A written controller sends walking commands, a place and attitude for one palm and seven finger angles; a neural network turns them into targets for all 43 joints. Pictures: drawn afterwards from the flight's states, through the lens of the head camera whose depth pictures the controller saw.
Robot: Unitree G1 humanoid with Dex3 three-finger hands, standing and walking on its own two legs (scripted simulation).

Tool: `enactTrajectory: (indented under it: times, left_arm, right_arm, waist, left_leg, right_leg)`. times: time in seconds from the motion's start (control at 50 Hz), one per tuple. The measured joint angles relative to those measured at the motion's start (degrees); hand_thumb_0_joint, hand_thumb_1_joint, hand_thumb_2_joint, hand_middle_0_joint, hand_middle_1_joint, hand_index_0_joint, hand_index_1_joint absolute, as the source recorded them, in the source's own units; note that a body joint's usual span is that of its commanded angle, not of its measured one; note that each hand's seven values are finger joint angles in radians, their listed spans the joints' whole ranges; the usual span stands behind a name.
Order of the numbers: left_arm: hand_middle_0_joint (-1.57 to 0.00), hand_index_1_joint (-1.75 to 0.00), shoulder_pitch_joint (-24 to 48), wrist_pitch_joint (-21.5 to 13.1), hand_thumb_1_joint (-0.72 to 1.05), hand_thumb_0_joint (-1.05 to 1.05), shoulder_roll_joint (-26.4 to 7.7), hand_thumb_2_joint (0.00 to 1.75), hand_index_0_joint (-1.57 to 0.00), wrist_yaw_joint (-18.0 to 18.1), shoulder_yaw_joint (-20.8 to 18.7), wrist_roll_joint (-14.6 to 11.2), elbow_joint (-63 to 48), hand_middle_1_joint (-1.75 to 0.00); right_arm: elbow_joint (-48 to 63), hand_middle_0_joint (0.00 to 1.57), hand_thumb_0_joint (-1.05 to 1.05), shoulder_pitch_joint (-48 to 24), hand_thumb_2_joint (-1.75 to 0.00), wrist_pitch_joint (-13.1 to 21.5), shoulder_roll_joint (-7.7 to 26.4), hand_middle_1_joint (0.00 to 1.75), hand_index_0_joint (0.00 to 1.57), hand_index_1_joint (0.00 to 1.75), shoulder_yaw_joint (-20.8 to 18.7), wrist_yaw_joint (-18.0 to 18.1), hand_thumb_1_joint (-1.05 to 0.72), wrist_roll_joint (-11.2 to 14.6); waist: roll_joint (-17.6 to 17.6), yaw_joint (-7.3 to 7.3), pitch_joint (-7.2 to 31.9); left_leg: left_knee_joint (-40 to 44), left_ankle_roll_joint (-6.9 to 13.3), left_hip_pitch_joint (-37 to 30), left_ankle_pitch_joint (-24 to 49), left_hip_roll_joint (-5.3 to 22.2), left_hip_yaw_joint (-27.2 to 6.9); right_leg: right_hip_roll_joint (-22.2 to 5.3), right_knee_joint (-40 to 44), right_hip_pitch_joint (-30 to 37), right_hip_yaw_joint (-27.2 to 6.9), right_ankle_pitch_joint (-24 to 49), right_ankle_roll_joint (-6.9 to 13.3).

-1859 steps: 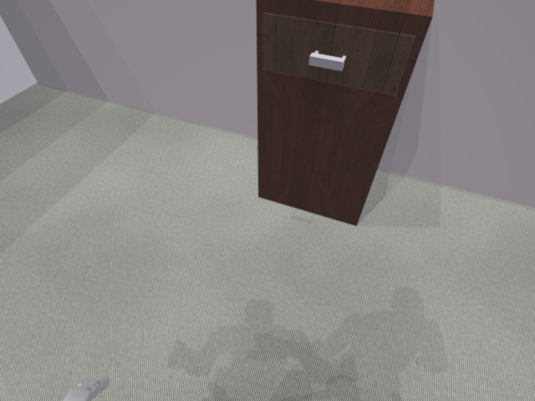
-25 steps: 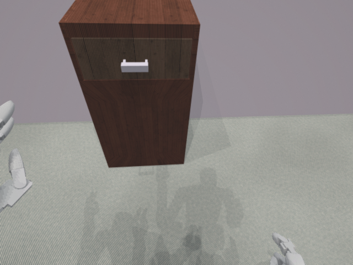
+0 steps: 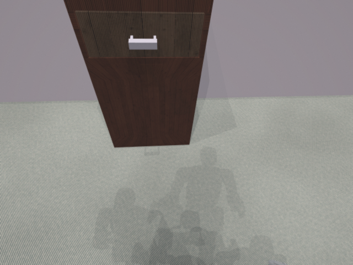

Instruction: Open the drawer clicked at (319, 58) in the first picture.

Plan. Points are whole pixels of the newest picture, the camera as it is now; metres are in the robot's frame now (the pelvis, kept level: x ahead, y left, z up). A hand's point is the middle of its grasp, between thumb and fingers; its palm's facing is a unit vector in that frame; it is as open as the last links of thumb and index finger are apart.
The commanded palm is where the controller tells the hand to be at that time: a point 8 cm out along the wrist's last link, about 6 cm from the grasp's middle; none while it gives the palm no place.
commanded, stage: let the arm hang, fingers relaxed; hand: left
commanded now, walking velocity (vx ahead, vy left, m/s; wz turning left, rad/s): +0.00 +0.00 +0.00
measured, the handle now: (143, 40) +0.86 +0.16 +0.02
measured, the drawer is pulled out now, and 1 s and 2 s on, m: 0.00 0.00 0.00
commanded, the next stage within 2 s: look to check the result in 0.80 s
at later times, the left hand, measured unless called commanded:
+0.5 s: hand out of the picture +0.02 +0.26 -0.14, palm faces -0.01 -0.94 -0.34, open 7.4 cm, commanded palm none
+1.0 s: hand out of the picture +0.09 +0.22 -0.14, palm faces -0.04 -0.95 -0.30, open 7.4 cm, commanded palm none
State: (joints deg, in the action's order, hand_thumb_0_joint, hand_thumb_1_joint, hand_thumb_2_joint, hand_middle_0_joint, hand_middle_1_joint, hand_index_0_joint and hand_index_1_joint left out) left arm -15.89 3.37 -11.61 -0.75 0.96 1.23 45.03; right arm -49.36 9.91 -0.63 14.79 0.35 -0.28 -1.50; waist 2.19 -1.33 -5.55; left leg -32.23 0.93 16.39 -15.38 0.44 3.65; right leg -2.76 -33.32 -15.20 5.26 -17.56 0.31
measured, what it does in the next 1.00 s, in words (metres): stands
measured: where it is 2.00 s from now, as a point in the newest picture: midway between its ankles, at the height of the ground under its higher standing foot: outside the picture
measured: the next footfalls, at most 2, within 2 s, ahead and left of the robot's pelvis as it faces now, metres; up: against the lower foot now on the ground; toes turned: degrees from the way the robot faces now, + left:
none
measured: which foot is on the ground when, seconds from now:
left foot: down 0.00-1.00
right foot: down 0.00-1.00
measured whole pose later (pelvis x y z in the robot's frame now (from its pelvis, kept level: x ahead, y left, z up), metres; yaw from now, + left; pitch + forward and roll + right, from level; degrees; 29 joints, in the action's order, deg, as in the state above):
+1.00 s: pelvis +0.01 -0.01 +0.02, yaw +0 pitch -1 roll +0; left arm -6.5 -0.5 -17.0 -0.3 -0.4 0.5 64.4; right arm -63.7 9.3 0.1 18.2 -0.6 0.5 -1.0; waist -0.7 -1.3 -3.7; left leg -18.2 0.2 7.6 -9.2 1.0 3.7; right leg -1.1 -18.3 -6.2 5.5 -10.8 0.7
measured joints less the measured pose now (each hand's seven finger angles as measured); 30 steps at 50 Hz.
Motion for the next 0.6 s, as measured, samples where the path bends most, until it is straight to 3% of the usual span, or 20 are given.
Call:
enactTrajectory:
  times: [0.08, 0.18, 0.4, 0.6]
  left_arm:
    - [-0.21, -0.30, -0.4, -0.6, 0.96, 0.01, -1.5, 0.90, -0.21, 0.5, -1.0, -0.4, 7.4, -0.30]
    - [-0.21, -0.30, -0.7, -1.2, 0.95, 0.01, -3.2, 0.90, -0.21, 0.4, -1.3, -0.6, 14.0, -0.30]
    - [-0.20, -0.29, 2.2, -2.5, 0.92, 0.01, -5.3, 0.90, -0.20, 0.7, -1.8, -0.5, 19.4, -0.30]
    - [-0.20, -0.29, 6.5, -3.5, 0.91, 0.01, -5.2, 0.90, -0.20, 0.7, -1.6, -0.5, 18.8, -0.30]
  right_arm:
    - [-4.7, 0.20, 0.01, 2.9, -0.90, -1.1, -0.3, 0.30, 0.21, 0.30, -0.1, 0.5, -0.91, 0.1]
    - [-8.6, 0.20, 0.01, 4.5, -0.90, -1.4, -0.1, 0.30, 0.20, 0.30, -0.6, 1.0, -0.91, 0.4]
    - [-11.6, 0.20, 0.01, 2.8, -0.90, -0.2, -0.5, 0.30, 0.21, 0.30, -0.9, 0.7, -0.91, 0.4]
    - [-13.3, 0.20, 0.00, 1.0, -0.90, 0.5, 0.4, 0.30, 0.21, 0.30, -0.9, 0.4, -0.91, 0.4]
  waist:
    - [1.1, 1.23, -0.8]
    - [-0.3, 1.81, -0.2]
    - [-4.3, 1.48, 1.9]
    - [-4.3, 0.84, 2.9]
  left_leg:
    - [2.2, -0.1, -1.2, 1.5, 0.7, -1.2]
    - [4.8, 0.3, -2.7, 3.1, 0.6, -1.3]
    - [9.5, 1.2, -5.2, 5.7, -0.8, 0.1]
    - [11.7, 0.8, -6.9, 6.4, -0.8, 0.6]
  right_leg:
    - [1.0, 5.1, 2.9, 1.2, 2.8, 0.0]
    - [1.2, 9.3, 5.2, 1.5, 5.3, -0.3]
    - [0.0, 11.2, 6.0, 0.2, 6.8, -1.0]
    - [0.1, 11.8, 6.7, -0.3, 6.8, -0.8]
